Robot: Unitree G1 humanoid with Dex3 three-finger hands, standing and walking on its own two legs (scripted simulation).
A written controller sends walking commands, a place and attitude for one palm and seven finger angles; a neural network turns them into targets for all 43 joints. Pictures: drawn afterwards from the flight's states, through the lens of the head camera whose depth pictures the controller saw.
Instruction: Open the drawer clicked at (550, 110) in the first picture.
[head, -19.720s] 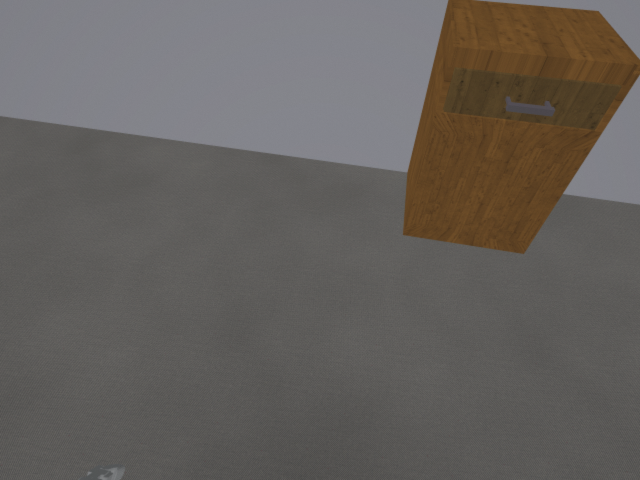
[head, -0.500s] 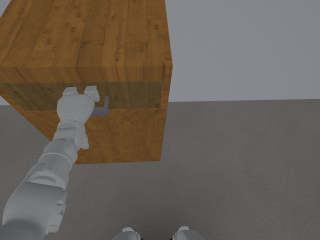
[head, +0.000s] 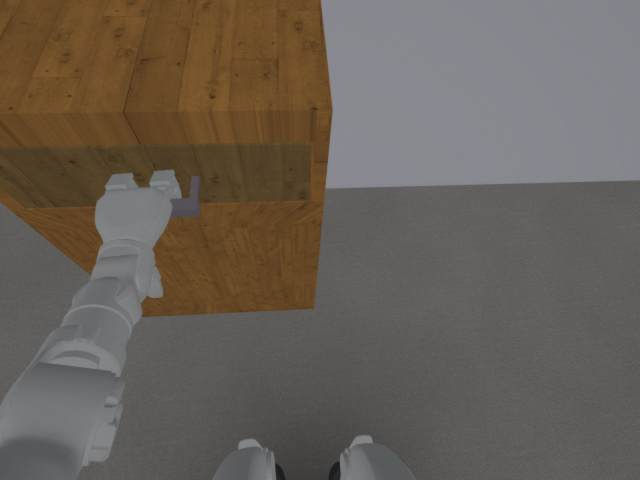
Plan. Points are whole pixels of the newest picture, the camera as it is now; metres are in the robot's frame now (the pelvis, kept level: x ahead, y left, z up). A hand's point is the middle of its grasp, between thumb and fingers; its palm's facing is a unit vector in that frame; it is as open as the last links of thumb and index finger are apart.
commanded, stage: lower the fingers behind the handle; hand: left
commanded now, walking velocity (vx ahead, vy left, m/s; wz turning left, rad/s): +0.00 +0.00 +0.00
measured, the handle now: (154, 196) +0.51 +0.22 -0.04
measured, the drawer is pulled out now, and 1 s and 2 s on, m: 0.00 0.00 0.02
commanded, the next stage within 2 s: close the thumb around the handle in 0.72 s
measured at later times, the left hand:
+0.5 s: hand (153, 235) +0.46 +0.22 -0.06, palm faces -0.09 -0.03 -1.00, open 13.8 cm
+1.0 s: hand (152, 237) +0.46 +0.22 -0.06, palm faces -0.07 -0.04 -1.00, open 13.0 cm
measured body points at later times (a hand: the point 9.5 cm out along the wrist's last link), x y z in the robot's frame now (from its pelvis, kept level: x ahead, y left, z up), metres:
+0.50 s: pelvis -0.01 +0.00 -0.02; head +0.13 +0.01 +0.41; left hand +0.46 +0.22 +0.00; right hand +0.02 -0.26 -0.15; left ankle +0.00 +0.09 -0.67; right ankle -0.01 -0.08 -0.67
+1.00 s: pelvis -0.01 +0.02 -0.02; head +0.12 +0.03 +0.41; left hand +0.46 +0.22 +0.00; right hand +0.00 -0.25 -0.14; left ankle +0.00 +0.09 -0.67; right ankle -0.01 -0.08 -0.67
